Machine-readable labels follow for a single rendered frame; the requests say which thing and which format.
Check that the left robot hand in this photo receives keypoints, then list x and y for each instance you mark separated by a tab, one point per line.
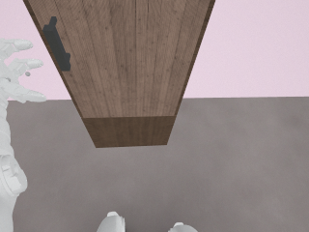
16	69

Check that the robot shin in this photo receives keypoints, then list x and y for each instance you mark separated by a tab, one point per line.
112	214
178	223

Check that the robot left upper arm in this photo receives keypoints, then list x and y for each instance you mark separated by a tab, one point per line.
13	182

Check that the handle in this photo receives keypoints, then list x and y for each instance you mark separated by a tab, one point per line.
51	34

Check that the left robot forearm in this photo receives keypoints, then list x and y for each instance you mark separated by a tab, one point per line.
5	133

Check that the right robot shin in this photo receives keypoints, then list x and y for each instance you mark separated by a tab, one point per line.
178	223

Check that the left robot shin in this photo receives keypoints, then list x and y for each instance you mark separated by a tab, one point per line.
112	214

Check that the cupboard door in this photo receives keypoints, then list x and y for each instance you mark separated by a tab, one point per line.
128	58

